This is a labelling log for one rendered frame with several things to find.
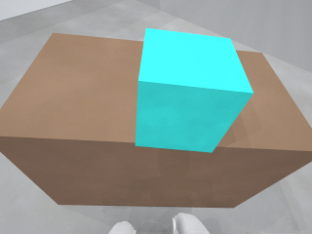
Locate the carton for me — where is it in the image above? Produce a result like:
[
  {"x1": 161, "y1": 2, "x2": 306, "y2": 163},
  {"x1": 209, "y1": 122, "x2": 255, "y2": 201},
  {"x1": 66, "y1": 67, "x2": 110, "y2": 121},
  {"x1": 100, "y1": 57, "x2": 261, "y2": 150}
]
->
[{"x1": 136, "y1": 28, "x2": 254, "y2": 153}]

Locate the robot left thigh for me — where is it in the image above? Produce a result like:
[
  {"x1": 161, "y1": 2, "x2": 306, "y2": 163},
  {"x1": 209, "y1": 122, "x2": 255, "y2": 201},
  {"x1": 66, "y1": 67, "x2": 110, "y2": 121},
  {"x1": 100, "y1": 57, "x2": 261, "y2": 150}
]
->
[{"x1": 108, "y1": 222, "x2": 137, "y2": 234}]

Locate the robot thigh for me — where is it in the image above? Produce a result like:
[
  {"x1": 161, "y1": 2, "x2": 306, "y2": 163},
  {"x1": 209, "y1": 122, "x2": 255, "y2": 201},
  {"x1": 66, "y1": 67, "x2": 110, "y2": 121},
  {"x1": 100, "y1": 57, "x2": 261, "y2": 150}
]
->
[
  {"x1": 171, "y1": 214, "x2": 210, "y2": 234},
  {"x1": 108, "y1": 222, "x2": 137, "y2": 234}
]

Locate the robot right thigh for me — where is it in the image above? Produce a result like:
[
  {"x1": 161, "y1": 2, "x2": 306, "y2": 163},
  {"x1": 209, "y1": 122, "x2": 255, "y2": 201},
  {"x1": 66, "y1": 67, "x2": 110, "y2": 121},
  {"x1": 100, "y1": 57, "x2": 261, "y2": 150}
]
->
[{"x1": 171, "y1": 214, "x2": 210, "y2": 234}]

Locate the pedestal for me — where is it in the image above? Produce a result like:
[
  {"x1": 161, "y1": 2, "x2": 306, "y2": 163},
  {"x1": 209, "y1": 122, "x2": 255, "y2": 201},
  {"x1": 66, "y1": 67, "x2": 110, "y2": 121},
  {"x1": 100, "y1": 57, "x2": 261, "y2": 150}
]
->
[{"x1": 0, "y1": 32, "x2": 312, "y2": 209}]

